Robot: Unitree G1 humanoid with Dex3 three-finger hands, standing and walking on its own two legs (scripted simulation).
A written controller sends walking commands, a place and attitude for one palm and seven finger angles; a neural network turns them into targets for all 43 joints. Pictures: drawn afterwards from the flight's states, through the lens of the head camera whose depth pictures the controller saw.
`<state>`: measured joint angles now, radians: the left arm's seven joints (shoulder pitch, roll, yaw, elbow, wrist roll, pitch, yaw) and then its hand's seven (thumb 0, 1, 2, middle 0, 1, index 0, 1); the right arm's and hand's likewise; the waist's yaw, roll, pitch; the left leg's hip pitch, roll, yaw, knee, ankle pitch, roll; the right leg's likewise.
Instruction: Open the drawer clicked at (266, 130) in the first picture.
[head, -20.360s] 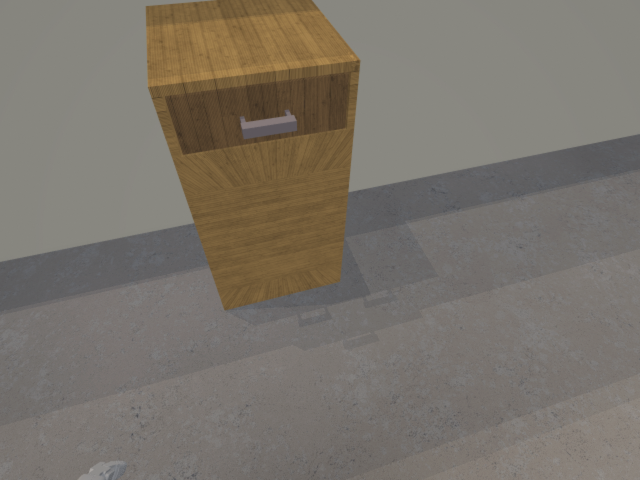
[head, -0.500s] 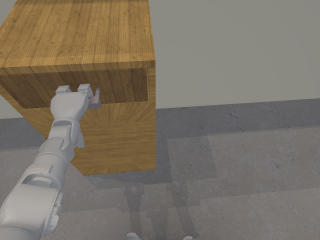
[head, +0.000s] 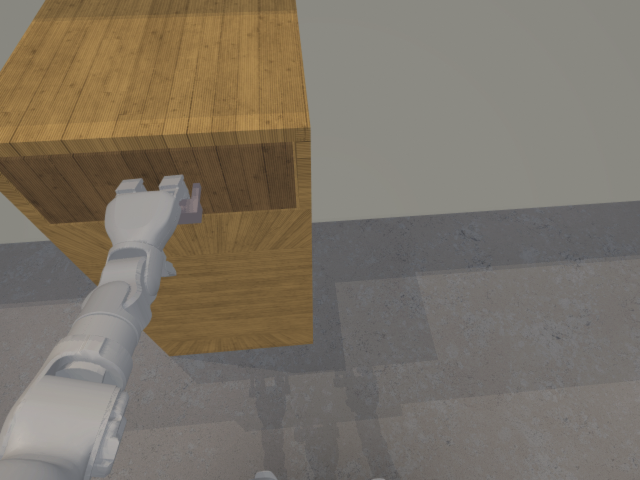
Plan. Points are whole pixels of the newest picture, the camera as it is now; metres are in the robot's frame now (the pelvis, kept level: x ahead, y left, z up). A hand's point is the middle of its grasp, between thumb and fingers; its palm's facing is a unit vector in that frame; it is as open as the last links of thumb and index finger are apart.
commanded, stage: close the thumb around the handle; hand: left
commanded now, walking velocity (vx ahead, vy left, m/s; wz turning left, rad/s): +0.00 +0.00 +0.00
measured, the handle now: (159, 202) +0.49 +0.23 +0.03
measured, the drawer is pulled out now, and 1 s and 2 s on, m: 0.00 0.04 0.17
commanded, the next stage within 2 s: pull the drawer open in 0.40 s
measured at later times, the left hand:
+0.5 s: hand (160, 239) +0.44 +0.22 +0.01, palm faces -0.05 -0.02 -1.00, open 5.9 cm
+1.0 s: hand (157, 264) +0.40 +0.22 +0.00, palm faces -0.02 -0.06 -1.00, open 5.8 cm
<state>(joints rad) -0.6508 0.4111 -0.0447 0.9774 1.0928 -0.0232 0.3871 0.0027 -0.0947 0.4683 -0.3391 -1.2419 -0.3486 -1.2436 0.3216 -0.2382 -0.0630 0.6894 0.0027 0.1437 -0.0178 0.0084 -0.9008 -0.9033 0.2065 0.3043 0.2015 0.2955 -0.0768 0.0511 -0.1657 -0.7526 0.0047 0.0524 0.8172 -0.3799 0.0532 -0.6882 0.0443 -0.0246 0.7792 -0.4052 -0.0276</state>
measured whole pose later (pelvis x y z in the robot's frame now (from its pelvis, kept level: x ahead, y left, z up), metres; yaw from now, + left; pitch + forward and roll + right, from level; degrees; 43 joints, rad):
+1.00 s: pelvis +0.02 +0.00 +0.01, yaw -1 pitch +16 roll -1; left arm -0.33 0.37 -0.07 0.63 1.05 0.04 0.37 0.02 0.69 0.78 -0.29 -1.35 -0.38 -1.35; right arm 0.27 -0.24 -0.07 0.65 0.01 0.16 -0.01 0.01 -0.90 -0.90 0.21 0.30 0.20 0.30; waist -0.04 0.06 -0.17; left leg -0.64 0.00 0.07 0.75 -0.39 0.06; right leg -0.58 0.04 0.00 0.72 -0.41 -0.02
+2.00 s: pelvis +0.01 -0.02 +0.01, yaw +0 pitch +10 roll +0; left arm 0.17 0.34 -0.10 0.17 1.04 0.05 0.38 0.04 0.67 0.78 -0.28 -1.35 -0.42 -1.35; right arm 0.14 -0.24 -0.04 0.61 -0.01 0.10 -0.01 0.01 -0.90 -0.90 0.20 0.30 0.20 0.30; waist 0.02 0.05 -0.13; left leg -0.54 0.00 0.06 0.75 -0.39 0.03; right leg -0.50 0.04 -0.01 0.76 -0.43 -0.05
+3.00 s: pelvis +0.01 -0.02 -0.01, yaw +0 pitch +11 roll +1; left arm 0.65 0.35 -0.06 -0.21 1.03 -0.02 0.44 0.05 0.66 0.74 -0.28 -1.35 -0.42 -1.35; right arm 0.13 -0.23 -0.01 0.52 -0.04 0.10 0.06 0.02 -0.90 -0.90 0.20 0.30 0.20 0.30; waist 0.06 0.05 -0.15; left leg -0.62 0.01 0.07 0.88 -0.44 0.02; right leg -0.59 0.05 -0.01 0.90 -0.50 -0.06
